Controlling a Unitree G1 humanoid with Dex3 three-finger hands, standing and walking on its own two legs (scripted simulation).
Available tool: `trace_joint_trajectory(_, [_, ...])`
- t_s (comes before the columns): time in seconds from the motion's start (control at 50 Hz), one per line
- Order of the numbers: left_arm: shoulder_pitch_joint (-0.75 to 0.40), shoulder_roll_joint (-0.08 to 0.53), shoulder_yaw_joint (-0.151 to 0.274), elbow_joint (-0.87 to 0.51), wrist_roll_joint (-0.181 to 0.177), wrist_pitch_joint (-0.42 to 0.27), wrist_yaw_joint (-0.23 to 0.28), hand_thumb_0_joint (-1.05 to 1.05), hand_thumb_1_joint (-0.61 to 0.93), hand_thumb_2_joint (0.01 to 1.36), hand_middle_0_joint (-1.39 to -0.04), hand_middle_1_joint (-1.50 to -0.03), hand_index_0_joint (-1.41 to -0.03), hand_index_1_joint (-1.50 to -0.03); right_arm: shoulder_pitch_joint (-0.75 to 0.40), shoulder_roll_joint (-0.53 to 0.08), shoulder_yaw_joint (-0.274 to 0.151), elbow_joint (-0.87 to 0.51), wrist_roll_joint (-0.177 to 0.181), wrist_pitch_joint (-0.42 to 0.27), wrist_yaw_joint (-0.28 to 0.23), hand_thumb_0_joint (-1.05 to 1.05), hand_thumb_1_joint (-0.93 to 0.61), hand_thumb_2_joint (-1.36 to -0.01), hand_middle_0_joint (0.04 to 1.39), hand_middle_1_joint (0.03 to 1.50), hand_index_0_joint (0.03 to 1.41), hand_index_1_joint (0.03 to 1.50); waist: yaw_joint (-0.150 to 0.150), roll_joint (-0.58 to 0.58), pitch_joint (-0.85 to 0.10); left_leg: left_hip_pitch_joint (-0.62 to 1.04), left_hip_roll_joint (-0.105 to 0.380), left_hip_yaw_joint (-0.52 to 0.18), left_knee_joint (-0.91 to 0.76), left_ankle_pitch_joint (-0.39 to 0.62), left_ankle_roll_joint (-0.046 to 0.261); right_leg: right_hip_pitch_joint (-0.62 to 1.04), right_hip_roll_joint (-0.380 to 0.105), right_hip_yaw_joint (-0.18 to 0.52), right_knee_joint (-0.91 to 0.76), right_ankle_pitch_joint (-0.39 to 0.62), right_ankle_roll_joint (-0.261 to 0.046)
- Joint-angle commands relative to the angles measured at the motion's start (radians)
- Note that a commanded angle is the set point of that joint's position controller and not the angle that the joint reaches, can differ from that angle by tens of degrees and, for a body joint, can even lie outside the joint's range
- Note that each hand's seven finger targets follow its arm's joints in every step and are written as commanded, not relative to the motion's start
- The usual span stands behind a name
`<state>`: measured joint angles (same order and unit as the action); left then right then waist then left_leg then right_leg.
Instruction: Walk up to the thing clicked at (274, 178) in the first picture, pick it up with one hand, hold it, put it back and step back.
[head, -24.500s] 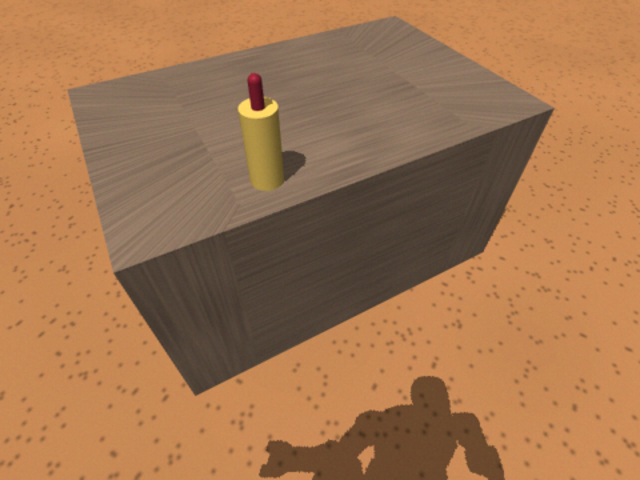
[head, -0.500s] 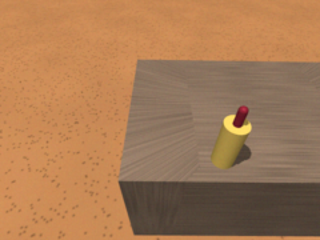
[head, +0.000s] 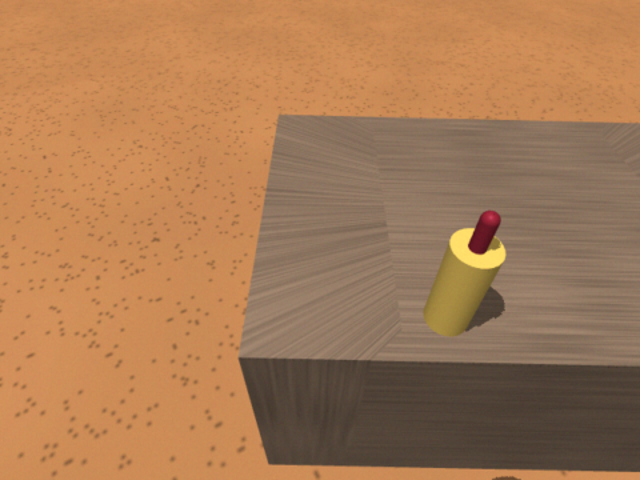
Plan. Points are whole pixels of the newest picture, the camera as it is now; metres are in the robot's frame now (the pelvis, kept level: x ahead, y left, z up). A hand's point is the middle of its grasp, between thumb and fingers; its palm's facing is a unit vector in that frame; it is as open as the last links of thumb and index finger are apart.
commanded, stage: home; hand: right
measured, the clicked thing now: (465, 272) +0.43 -0.20 -0.01
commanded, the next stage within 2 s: stand in 0.96 s
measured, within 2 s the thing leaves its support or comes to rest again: neither
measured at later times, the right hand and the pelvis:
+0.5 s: hand out of the picture +0.09 -0.25 -0.15, palm faces -0.05 +0.93 -0.36, open 17.2 cm; pelvis +0.01 +0.01 +0.00, yaw +0 degrees
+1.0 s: hand out of the picture +0.09 -0.25 -0.15, palm faces -0.05 +0.93 -0.36, open 17.2 cm; pelvis +0.01 +0.01 +0.00, yaw +1 degrees
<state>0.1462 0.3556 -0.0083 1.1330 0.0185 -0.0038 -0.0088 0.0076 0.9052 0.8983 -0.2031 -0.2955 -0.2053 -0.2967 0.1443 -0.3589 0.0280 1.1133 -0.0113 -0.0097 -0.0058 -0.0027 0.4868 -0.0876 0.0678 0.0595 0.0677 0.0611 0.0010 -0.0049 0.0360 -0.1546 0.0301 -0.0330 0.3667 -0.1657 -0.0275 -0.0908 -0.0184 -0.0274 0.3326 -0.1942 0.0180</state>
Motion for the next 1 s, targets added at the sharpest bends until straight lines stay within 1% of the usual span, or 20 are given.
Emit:
trace_joint_trajectory(0.0, [-0.039, 0.210, 0.044, -0.056, 0.001, -0.015, 0.013, 0.000, 0.897, 0.902, -0.201, -0.300, -0.200, -0.300, -0.035, -0.221, -0.041, -0.055, -0.002, -0.017, -0.008, 0.000, 0.488, -0.089, 0.058, 0.063, 0.058, 0.063, 0.000, 0.010, -0.010, -0.015, 0.085, -0.082, -0.073, 0.006, 0.046, -0.037, -0.099, 0.089, -0.080, -0.010, -0.033])
trace_joint_trajectory(0.04, [-0.035, 0.213, 0.046, -0.054, 0.000, -0.014, 0.012, 0.000, 0.897, 0.902, -0.201, -0.300, -0.200, -0.300, -0.032, -0.222, -0.043, -0.053, -0.003, -0.017, -0.008, 0.000, 0.498, -0.083, 0.057, 0.061, 0.057, 0.061, 0.001, 0.012, -0.016, -0.020, 0.087, -0.084, -0.076, 0.010, 0.048, -0.024, -0.102, 0.090, -0.075, -0.004, -0.035])
trace_joint_trajectory(0.08, [-0.036, 0.211, 0.046, -0.056, -0.002, -0.016, 0.013, 0.000, 0.897, 0.902, -0.201, -0.300, -0.200, -0.300, -0.040, -0.222, -0.043, -0.056, -0.002, -0.019, -0.008, 0.000, 0.503, -0.080, 0.057, 0.060, 0.057, 0.060, 0.005, 0.020, -0.027, -0.017, 0.088, -0.086, -0.069, 0.056, 0.048, -0.011, -0.102, 0.085, -0.070, 0.026, -0.032])
trace_joint_trajectory(0.18, [-0.043, 0.209, 0.046, -0.057, -0.002, -0.016, 0.013, 0.000, 0.897, 0.902, -0.201, -0.300, -0.200, -0.300, -0.044, -0.223, -0.044, -0.053, 0.000, -0.022, -0.008, 0.000, 0.501, -0.081, 0.057, 0.060, 0.057, 0.060, 0.003, 0.017, -0.028, -0.008, 0.088, -0.089, -0.069, 0.075, 0.046, -0.011, -0.104, 0.079, -0.065, 0.036, -0.030])
trace_joint_trajectory(0.22, [-0.037, 0.210, 0.045, -0.059, -0.001, -0.018, 0.013, 0.000, 0.897, 0.902, -0.201, -0.300, -0.200, -0.300, -0.043, -0.222, -0.045, -0.054, 0.000, -0.022, -0.009, 0.000, 0.499, -0.082, 0.057, 0.061, 0.057, 0.061, 0.004, 0.006, -0.055, 0.016, 0.093, -0.085, -0.052, 0.137, 0.049, -0.001, -0.108, 0.081, -0.065, 0.081, -0.031])
trace_joint_trajectory(0.28, [-0.042, 0.211, 0.046, -0.062, -0.003, -0.018, 0.015, 0.000, 0.897, 0.902, -0.201, -0.300, -0.200, -0.300, -0.043, -0.222, -0.046, -0.053, 0.000, -0.022, -0.011, 0.000, 0.496, -0.084, 0.057, 0.061, 0.057, 0.061, 0.002, 0.012, -0.066, 0.018, 0.094, -0.081, -0.048, 0.169, 0.051, 0.020, -0.111, 0.079, -0.056, 0.122, -0.029])
trace_joint_trajectory(0.36, [-0.035, 0.202, 0.043, -0.057, -0.003, -0.015, 0.014, 0.000, 0.897, 0.902, -0.201, -0.300, -0.200, -0.301, -0.043, -0.225, -0.045, -0.050, -0.001, -0.022, -0.012, 0.000, 0.505, -0.078, 0.056, 0.059, 0.056, 0.059, 0.004, 0.020, -0.054, 0.013, 0.091, -0.082, -0.058, 0.152, 0.049, 0.014, -0.108, 0.069, -0.059, 0.101, -0.025])
trace_joint_trajectory(0.42, [-0.039, 0.203, 0.043, -0.058, -0.005, -0.014, 0.015, 0.000, 0.897, 0.902, -0.201, -0.300, -0.200, -0.300, -0.054, -0.223, -0.046, -0.049, 0.001, -0.022, -0.012, 0.000, 0.515, -0.073, 0.055, 0.058, 0.055, 0.058, 0.008, 0.013, -0.062, 0.027, 0.096, -0.087, -0.052, 0.185, 0.047, 0.017, -0.111, 0.069, -0.054, 0.114, -0.027])
trace_joint_trajectory(0.46, [-0.040, 0.199, 0.042, -0.057, -0.003, -0.015, 0.016, 0.000, 0.897, 0.902, -0.201, -0.300, -0.200, -0.300, -0.051, -0.221, -0.048, -0.046, 0.001, -0.021, -0.011, 0.000, 0.537, -0.060, 0.053, 0.054, 0.053, 0.054, 0.004, 0.010, -0.051, 0.026, 0.092, -0.087, -0.053, 0.176, 0.045, 0.008, -0.110, 0.067, -0.063, 0.101, -0.026])
trace_joint_trajectory(0.5, [-0.040, 0.204, 0.044, -0.058, -0.004, -0.016, 0.017, 0.000, 0.897, 0.902, -0.201, -0.300, -0.200, -0.300, -0.051, -0.223, -0.050, -0.045, 0.001, -0.020, -0.012, 0.000, 0.503, -0.080, 0.057, 0.060, 0.057, 0.060, 0.005, 0.003, -0.057, 0.025, 0.093, -0.084, -0.047, 0.175, 0.049, 0.023, -0.115, 0.072, -0.065, 0.119, -0.027])
trace_joint_trajectory(0.54, [-0.043, 0.203, 0.045, -0.059, -0.005, -0.016, 0.017, 0.000, 0.897, 0.902, -0.201, -0.300, -0.200, -0.300, -0.050, -0.222, -0.049, -0.046, 0.002, -0.021, -0.011, 0.000, 0.529, -0.065, 0.054, 0.055, 0.054, 0.055, 0.000, 0.014, -0.062, 0.031, 0.092, -0.083, -0.050, 0.210, 0.046, 0.027, -0.115, 0.068, -0.059, 0.143, -0.027])
trace_joint_trajectory(0.58, [-0.041, 0.204, 0.045, -0.062, -0.004, -0.017, 0.018, 0.000, 0.897, 0.902, -0.201, -0.300, -0.200, -0.300, -0.053, -0.218, -0.050, -0.049, 0.001, -0.021, -0.012, 0.000, 0.502, -0.080, 0.057, 0.060, 0.057, 0.060, 0.004, 0.007, -0.071, 0.036, 0.095, -0.080, -0.040, 0.230, 0.051, 0.037, -0.118, 0.064, -0.055, 0.170, -0.026])
trace_joint_trajectory(0.74, [-0.046, 0.203, 0.048, -0.063, -0.004, -0.012, 0.017, 0.000, 0.897, 0.902, -0.201, -0.300, -0.200, -0.300, -0.056, -0.216, -0.050, -0.045, 0.001, -0.022, -0.012, 0.000, 0.520, -0.070, 0.055, 0.057, 0.055, 0.057, 0.004, 0.022, -0.046, 0.016, 0.090, -0.086, -0.068, 0.181, 0.042, 0.026, -0.113, 0.062, -0.058, 0.107, -0.027])
trace_joint_trajectory(0.76, [-0.040, 0.204, 0.049, -0.066, -0.003, -0.014, 0.017, 0.000, 0.897, 0.902, -0.201, -0.300, -0.200, -0.300, -0.057, -0.219, -0.052, -0.048, 0.000, -0.022, -0.012, 0.000, 0.507, -0.078, 0.056, 0.059, 0.056, 0.059, 0.007, 0.024, -0.062, 0.022, 0.094, -0.085, -0.057, 0.197, 0.048, 0.041, -0.117, 0.061, -0.057, 0.124, -0.028])
trace_joint_trajectory(0.78, [-0.043, 0.206, 0.050, -0.067, -0.004, -0.015, 0.017, 0.000, 0.897, 0.902, -0.201, -0.300, -0.200, -0.300, -0.059, -0.217, -0.053, -0.049, 0.001, -0.023, -0.013, 0.000, 0.525, -0.067, 0.054, 0.056, 0.054, 0.056, 0.005, 0.015, -0.070, 0.026, 0.095, -0.085, -0.055, 0.232, 0.047, 0.044, -0.118, 0.060, -0.051, 0.151, -0.027])
trace_joint_trajectory(0.8, [-0.038, 0.204, 0.048, -0.067, -0.004, -0.016, 0.016, 0.000, 0.897, 0.902, -0.201, -0.300, -0.200, -0.300, -0.056, -0.213, -0.050, -0.048, 0.002, -0.024, -0.012, 0.000, 0.510, -0.076, 0.056, 0.059, 0.056, 0.059, 0.005, 0.009, -0.067, 0.037, 0.093, -0.082, -0.055, 0.230, 0.045, 0.031, -0.116, 0.057, -0.053, 0.147, -0.026])
trace_joint_trajectory(0.84, [-0.047, 0.204, 0.049, -0.064, -0.002, -0.015, 0.018, 0.000, 0.897, 0.902, -0.201, -0.300, -0.200, -0.300, -0.056, -0.217, -0.053, -0.047, 0.001, -0.021, -0.012, 0.000, 0.501, -0.081, 0.057, 0.060, 0.057, 0.060, 0.000, 0.012, -0.047, 0.018, 0.089, -0.084, -0.064, 0.163, 0.046, 0.024, -0.116, 0.059, -0.064, 0.100, -0.025])
trace_joint_trajectory(0.86, [-0.049, 0.207, 0.049, -0.066, -0.003, -0.015, 0.018, 0.000, 0.897, 0.902, -0.201, -0.300, -0.200, -0.300, -0.055, -0.217, -0.053, -0.045, 0.001, -0.021, -0.011, 0.000, 0.517, -0.071, 0.055, 0.057, 0.055, 0.057, 0.001, 0.003, -0.049, 0.022, 0.093, -0.089, -0.065, 0.171, 0.046, 0.024, -0.116, 0.059, -0.062, 0.095, -0.027])
trace_joint_trajectory(0.88, [-0.044, 0.201, 0.047, -0.065, -0.003, -0.014, 0.017, 0.000, 0.897, 0.902, -0.201, -0.300, -0.200, -0.300, -0.058, -0.219, -0.054, -0.044, 0.002, -0.019, -0.011, 0.000, 0.503, -0.079, 0.057, 0.060, 0.057, 0.060, 0.000, 0.009, -0.035, 0.018, 0.086, -0.087, -0.071, 0.131, 0.045, 0.003, -0.114, 0.059, -0.072, 0.067, -0.028])
trace_joint_trajectory(0.98, [-0.039, 0.206, 0.050, -0.067, -0.004, -0.015, 0.016, 0.000, 0.897, 0.902, -0.201, -0.300, -0.200, -0.300, -0.058, -0.214, -0.055, -0.043, 0.000, -0.020, -0.009, 0.000, 0.506, -0.079, 0.057, 0.060, 0.057, 0.060, 0.003, 0.010, -0.040, 0.011, 0.086, -0.090, -0.074, 0.130, 0.043, 0.014, -0.116, 0.061, -0.072, 0.064, -0.032])
